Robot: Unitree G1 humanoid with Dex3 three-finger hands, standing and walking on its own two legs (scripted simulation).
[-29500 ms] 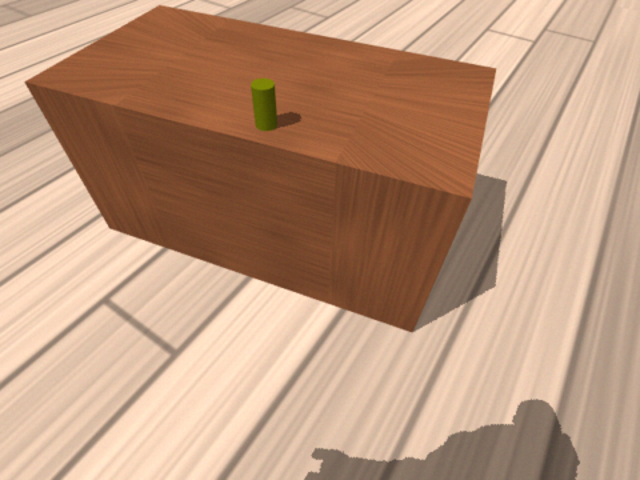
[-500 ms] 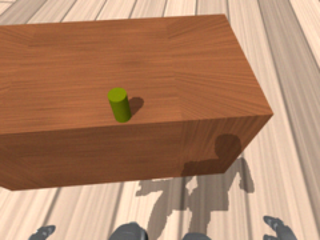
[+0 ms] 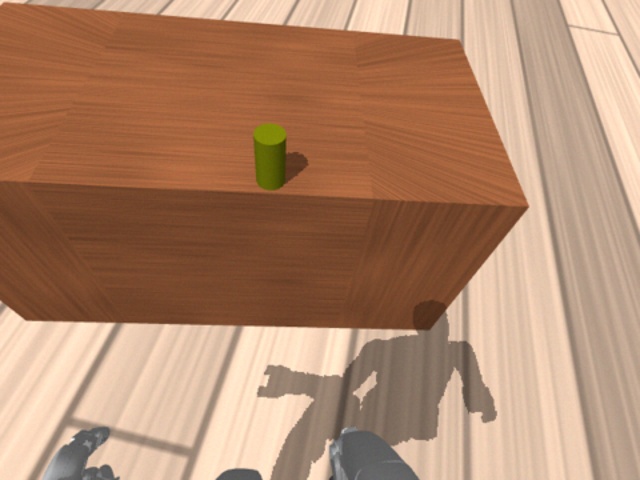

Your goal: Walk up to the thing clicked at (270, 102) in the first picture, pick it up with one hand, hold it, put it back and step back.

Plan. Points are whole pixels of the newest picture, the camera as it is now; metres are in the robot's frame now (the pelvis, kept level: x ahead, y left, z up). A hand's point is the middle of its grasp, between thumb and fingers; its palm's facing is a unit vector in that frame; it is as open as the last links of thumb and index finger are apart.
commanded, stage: step back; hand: left
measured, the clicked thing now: (270, 158) +0.65 +0.09 -0.05
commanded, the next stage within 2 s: none
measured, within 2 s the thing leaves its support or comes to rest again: neither
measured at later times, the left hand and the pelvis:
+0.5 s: hand out of the picture -0.08 +0.21 -0.13, palm faces -0.06 -0.90 -0.43, open 7.4 cm; pelvis -0.15 -0.06 +0.00, yaw -4 degrees
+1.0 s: hand out of the picture -0.22 +0.20 -0.15, palm faces -0.04 -0.92 -0.40, open 7.4 cm; pelvis -0.32 -0.08 -0.01, yaw -3 degrees
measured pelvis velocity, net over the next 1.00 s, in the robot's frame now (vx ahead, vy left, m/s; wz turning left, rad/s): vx -0.32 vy -0.08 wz -0.06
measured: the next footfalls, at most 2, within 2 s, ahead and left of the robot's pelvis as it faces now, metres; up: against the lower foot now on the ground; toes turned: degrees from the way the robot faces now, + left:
right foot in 0.30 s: -0.12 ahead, -0.18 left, +0.00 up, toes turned -3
left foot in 0.68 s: -0.20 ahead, +0.05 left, +0.00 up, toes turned -1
